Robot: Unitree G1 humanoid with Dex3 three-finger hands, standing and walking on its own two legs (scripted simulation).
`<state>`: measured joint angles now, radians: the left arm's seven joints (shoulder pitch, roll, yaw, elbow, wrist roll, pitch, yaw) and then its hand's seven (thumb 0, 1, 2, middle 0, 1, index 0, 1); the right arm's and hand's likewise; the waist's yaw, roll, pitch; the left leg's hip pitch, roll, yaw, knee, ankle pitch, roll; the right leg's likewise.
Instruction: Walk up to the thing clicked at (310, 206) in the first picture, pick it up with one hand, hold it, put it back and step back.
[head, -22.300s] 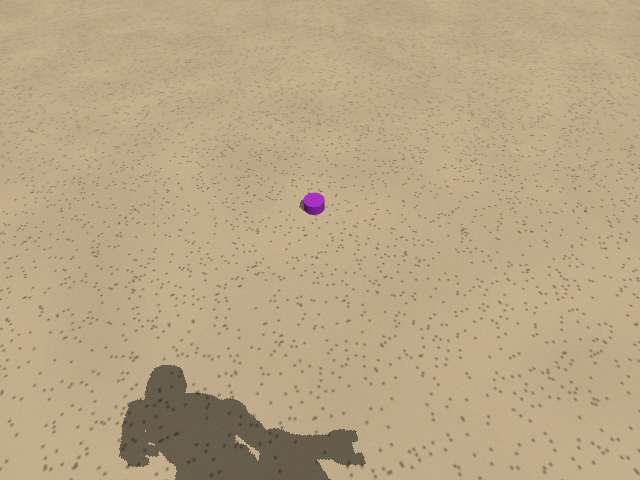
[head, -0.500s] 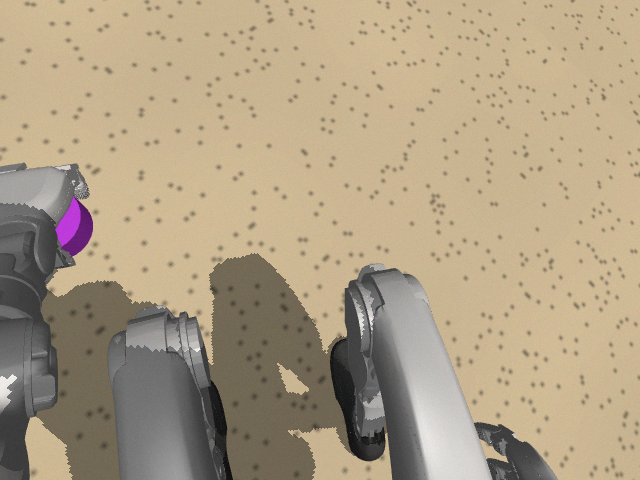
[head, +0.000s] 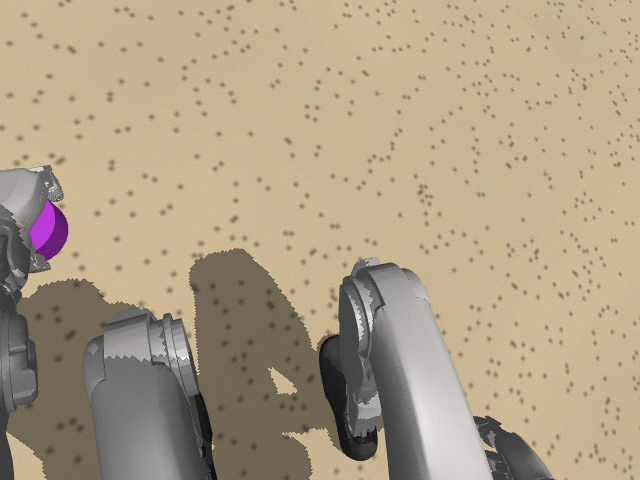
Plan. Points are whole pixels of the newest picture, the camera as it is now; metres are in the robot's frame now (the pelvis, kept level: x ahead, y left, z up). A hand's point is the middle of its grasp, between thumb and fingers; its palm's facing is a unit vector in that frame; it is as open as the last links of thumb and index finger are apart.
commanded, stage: lower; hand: left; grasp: from above
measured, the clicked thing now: (20, 227) +0.45 +0.31 -0.21
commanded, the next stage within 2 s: rest in 0.12 s
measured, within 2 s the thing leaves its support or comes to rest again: neither
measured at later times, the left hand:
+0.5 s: hand (50, 232) +0.45 +0.29 -0.24, palm faces -0.49 -0.10 -0.87, open 10.8 cm
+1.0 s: hand (57, 236) +0.45 +0.29 -0.28, palm faces -0.48 -0.11 -0.87, open 10.8 cm
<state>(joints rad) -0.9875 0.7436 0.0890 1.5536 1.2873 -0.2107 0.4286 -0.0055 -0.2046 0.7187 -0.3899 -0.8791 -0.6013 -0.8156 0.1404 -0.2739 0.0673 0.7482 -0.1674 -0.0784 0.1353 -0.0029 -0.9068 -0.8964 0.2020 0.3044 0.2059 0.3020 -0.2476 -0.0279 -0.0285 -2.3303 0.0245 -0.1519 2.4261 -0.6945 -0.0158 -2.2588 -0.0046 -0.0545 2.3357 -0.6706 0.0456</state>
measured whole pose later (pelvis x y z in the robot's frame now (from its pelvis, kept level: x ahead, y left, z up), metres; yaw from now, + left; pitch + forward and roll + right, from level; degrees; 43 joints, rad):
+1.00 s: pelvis +0.01 +0.01 -0.03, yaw -5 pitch +30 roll -12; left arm -1.00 0.91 0.16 1.71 1.33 -0.24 0.61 -0.01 -0.20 0.71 -0.39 -0.87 -0.60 -0.82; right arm 0.08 -0.32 0.20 0.73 -0.29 -0.19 0.24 0.00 -0.90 -0.89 0.20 0.30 0.21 0.30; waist -0.33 -0.11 0.11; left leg -2.37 0.02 -0.24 2.57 -0.75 -0.02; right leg -2.28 0.02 -0.11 2.42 -0.69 0.06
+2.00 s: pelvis +0.00 +0.01 -0.03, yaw -6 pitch +28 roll -14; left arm -1.03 0.98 0.15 1.77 1.31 -0.23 0.65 0.00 -0.45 0.95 -0.11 -1.06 -0.13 -1.03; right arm 0.06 -0.34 0.26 0.70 -0.31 -0.25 0.28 0.00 -0.90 -0.90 0.20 0.31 0.21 0.30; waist -0.36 -0.14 0.15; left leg -2.36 0.03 -0.27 2.59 -0.74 -0.01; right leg -2.25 0.04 -0.14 2.41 -0.67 0.07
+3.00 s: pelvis -0.01 +0.00 +0.03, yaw +1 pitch +33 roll -8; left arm -0.91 0.73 -0.01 1.28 1.13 -0.12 0.18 0.00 -0.52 1.01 -0.09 -1.02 -0.08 -1.02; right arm 0.12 -0.30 0.05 0.68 -0.11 -0.05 0.21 0.00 -0.91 -0.90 0.20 0.30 0.20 0.30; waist -0.19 0.03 -0.08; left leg -2.25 0.02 -0.14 2.34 -0.68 -0.01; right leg -2.17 -0.01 -0.06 2.25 -0.66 0.05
